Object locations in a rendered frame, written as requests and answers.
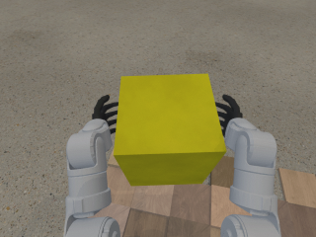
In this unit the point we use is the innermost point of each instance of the robot right hand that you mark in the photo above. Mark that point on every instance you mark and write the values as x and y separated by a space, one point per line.
232 113

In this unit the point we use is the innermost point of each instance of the robot left upper arm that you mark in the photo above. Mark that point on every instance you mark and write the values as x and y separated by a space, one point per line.
94 227

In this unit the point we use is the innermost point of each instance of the carton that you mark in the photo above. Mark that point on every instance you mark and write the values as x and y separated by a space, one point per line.
168 130

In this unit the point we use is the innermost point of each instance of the robot left forearm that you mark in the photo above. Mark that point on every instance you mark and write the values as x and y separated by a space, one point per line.
86 162

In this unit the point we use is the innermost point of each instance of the robot left hand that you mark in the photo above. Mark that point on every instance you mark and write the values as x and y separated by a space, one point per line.
100 111

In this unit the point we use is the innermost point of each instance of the robot right forearm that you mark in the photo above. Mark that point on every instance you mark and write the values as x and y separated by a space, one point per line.
255 157

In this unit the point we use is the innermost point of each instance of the robot right upper arm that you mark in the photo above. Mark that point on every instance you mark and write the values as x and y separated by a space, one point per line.
239 225

